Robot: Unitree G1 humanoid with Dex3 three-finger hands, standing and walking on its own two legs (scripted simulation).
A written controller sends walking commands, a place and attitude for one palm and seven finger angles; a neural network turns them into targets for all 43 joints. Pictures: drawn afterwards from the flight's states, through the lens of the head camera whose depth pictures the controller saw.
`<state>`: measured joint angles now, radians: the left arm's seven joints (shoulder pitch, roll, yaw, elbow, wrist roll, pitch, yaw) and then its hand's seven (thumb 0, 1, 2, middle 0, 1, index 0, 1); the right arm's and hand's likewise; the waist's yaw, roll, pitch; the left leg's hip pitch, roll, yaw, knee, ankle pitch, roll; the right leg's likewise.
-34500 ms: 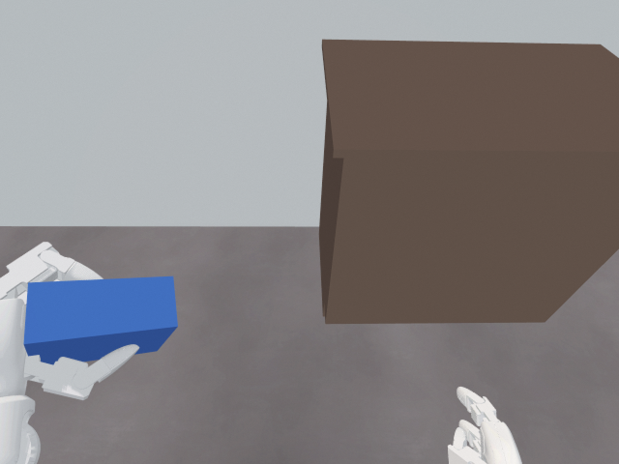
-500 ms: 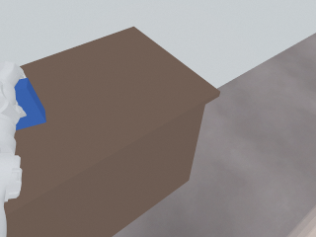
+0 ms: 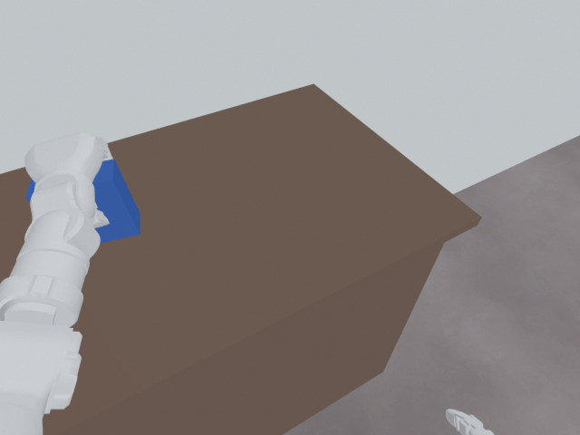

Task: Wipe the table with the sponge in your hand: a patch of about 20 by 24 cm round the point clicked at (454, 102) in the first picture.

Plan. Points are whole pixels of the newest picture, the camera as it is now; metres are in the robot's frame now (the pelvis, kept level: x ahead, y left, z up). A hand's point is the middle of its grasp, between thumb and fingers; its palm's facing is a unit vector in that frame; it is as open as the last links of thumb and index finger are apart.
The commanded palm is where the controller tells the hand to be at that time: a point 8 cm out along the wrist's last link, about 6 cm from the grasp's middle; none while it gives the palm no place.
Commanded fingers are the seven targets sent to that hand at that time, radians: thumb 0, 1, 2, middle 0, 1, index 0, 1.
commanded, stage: slide back across to the first lane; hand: left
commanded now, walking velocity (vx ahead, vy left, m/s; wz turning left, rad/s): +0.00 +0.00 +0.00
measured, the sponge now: (95, 214) +0.40 +0.33 +0.10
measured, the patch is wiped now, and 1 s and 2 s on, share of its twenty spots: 0.95 0.95 0.95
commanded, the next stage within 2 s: wipe back along the first lane in 0.22 s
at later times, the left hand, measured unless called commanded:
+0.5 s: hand (45, 212) +0.36 +0.36 +0.14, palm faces +0.04 -0.03 -1.00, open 9.4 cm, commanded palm +0.32 +0.34 +0.18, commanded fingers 0.00 0.10 1.30 -1.20 -1.60 -1.20 -1.60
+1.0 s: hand (54, 234) +0.33 +0.33 +0.14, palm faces +0.06 -0.02 -1.00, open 9.4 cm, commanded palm +0.28 +0.31 +0.16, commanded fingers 0.00 0.10 1.30 -1.20 -1.60 -1.20 -1.60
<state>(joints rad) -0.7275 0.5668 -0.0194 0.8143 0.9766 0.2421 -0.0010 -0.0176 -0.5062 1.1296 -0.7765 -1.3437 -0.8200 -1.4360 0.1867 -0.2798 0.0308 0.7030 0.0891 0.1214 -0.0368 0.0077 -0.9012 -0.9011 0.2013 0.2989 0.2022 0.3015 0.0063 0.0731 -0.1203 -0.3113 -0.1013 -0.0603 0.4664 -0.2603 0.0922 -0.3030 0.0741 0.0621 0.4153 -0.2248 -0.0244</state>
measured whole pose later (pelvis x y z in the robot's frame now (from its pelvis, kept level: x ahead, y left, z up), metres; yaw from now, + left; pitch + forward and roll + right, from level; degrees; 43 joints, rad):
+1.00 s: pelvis +0.00 +0.00 +0.00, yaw +2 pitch +3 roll -2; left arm -0.34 0.56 -0.05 0.26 0.94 0.42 -0.07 -0.01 -0.44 1.11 -0.70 -1.41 -0.75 -1.50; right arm 0.12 -0.29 0.06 0.65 0.07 0.10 0.01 0.01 -0.90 -0.90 0.20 0.30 0.20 0.30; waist 0.07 0.10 -0.09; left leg -0.23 -0.11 -0.09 0.46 -0.27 0.10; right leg -0.21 0.06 0.03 0.41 -0.24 -0.02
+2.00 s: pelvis +0.00 +0.00 -0.01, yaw +0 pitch +1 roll -1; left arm 0.08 0.47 -0.02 -0.30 0.89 0.57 -0.01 0.03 -0.41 1.08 -0.66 -1.45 -0.74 -1.49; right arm 0.05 -0.27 0.07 0.60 0.09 0.11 0.01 0.01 -0.90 -0.90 0.20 0.30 0.20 0.30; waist 0.10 0.12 -0.10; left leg -0.23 -0.10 -0.05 0.54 -0.32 0.09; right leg -0.23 0.07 0.05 0.50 -0.29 -0.03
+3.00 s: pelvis +0.00 -0.02 -0.01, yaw -1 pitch +0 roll -1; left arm 0.16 0.51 0.01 -0.36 0.83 0.60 0.01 0.03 -0.41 1.07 -0.65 -1.46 -0.76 -1.46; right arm 0.05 -0.28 0.07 0.60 0.08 0.14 -0.01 0.01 -0.90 -0.90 0.20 0.30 0.20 0.30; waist 0.08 0.11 -0.09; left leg -0.22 -0.08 -0.05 0.55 -0.33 0.07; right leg -0.22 0.10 0.05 0.52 -0.30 -0.05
